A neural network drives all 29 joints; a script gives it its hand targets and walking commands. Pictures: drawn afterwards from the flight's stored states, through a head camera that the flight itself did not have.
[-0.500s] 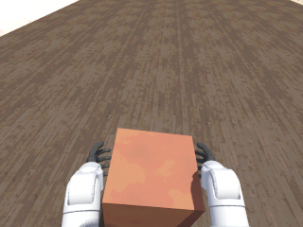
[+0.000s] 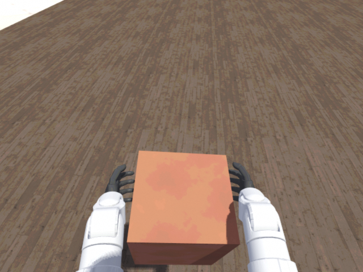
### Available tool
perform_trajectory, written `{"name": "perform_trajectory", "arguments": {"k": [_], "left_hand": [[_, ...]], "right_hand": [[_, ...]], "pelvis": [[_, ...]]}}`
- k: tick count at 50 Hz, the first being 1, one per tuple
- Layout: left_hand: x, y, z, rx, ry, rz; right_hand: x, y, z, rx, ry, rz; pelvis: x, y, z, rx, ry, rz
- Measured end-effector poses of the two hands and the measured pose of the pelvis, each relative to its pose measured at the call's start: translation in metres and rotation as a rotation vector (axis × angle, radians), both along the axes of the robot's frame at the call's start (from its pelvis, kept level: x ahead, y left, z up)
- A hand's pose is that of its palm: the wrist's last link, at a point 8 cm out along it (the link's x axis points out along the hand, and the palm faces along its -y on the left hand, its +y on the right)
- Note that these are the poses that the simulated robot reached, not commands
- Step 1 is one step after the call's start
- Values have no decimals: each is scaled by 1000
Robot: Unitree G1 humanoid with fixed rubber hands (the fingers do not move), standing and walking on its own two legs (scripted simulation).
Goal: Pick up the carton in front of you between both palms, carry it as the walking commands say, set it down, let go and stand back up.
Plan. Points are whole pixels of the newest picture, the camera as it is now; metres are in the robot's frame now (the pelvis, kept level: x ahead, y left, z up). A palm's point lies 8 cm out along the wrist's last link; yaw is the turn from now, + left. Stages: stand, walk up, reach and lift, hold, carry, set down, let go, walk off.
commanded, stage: carry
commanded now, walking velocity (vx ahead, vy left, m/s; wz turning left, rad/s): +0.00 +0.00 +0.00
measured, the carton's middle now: (178, 212) +0.31 +0.01 -0.05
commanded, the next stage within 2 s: hold in 0.36 s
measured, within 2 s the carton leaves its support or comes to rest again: neither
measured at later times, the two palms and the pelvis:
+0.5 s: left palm (120, 199) +0.29 +0.13 +0.04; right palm (255, 197) +0.28 -0.16 +0.05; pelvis +0.00 +0.00 +0.01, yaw -3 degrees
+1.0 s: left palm (113, 199) +0.29 +0.15 +0.05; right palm (253, 208) +0.25 -0.15 +0.05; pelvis -0.02 +0.03 +0.01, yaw -7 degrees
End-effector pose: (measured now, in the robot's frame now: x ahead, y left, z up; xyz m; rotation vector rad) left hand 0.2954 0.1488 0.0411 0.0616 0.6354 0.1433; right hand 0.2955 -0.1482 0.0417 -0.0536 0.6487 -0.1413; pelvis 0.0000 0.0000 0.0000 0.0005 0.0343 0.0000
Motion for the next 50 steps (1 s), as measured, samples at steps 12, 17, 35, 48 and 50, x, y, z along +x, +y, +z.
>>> {"name": "perform_trajectory", "arguments": {"k": [12,17,35,48,50], "left_hand": [[-3,-3,0,-2,22,-3],[-1,-5,1,0,20,-4],[-6,-24,6,-9,21,-114],[-11,-3,7,-38,15,-123],[-9,-1,7,-45,15,-126]], "right_hand": [[-3,-3,-1,1,21,0],[-2,-5,0,0,19,-2],[-34,-24,9,-3,17,-92],[-42,-4,12,-6,9,-101],[-42,-2,12,-3,9,-107]], "pelvis": [[6,-3,0,3,-2,-1],[6,-4,0,3,-3,-2],[-7,6,11,-1,-164,-93],[-16,29,9,-8,-189,-115],[-17,32,9,-8,-192,-120]]}}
